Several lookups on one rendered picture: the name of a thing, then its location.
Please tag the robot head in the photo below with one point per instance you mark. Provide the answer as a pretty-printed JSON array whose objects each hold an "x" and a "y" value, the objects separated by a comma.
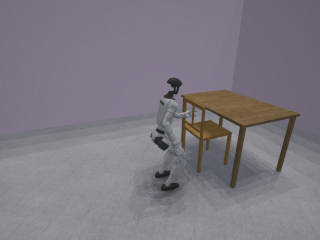
[{"x": 174, "y": 83}]

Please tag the chair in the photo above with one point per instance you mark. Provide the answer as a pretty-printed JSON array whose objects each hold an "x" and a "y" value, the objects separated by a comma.
[{"x": 204, "y": 131}]

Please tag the right robot hand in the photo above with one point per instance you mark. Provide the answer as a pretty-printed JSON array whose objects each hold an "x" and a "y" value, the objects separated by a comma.
[{"x": 178, "y": 151}]

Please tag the table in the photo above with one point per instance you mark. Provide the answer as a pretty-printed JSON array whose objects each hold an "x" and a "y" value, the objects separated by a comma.
[{"x": 244, "y": 112}]

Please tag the robot left foot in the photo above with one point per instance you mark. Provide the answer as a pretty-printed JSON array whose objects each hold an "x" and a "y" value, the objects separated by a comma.
[{"x": 163, "y": 174}]

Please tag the left robot hand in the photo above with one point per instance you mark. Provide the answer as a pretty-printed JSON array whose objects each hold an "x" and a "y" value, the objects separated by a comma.
[{"x": 188, "y": 113}]

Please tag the robot right upper arm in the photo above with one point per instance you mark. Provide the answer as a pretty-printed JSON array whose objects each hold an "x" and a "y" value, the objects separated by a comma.
[{"x": 172, "y": 107}]

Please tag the robot right forearm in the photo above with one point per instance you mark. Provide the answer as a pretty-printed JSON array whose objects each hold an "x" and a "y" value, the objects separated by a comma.
[{"x": 170, "y": 134}]

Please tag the robot left forearm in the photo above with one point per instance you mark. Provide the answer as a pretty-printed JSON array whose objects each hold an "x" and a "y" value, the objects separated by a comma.
[{"x": 180, "y": 115}]

